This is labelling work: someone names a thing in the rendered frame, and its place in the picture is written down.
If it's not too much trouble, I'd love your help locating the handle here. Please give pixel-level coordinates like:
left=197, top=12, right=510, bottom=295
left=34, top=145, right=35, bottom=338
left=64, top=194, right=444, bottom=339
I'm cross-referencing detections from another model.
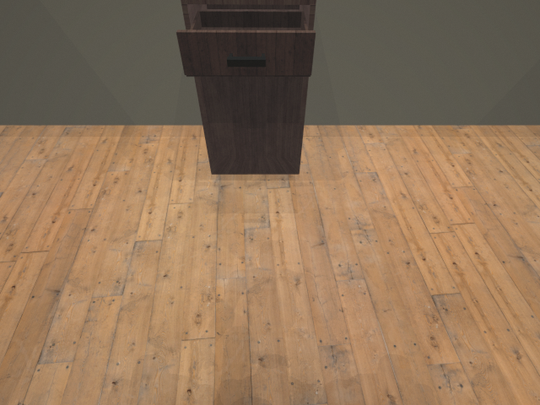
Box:
left=227, top=53, right=266, bottom=67

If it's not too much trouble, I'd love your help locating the drawer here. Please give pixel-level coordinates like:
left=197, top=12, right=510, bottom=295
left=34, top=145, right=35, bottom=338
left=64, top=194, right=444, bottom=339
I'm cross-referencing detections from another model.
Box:
left=176, top=11, right=316, bottom=77

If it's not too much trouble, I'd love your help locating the cabinet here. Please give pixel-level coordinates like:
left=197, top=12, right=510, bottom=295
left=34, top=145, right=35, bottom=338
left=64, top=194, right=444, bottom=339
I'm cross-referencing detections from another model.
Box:
left=181, top=0, right=316, bottom=175

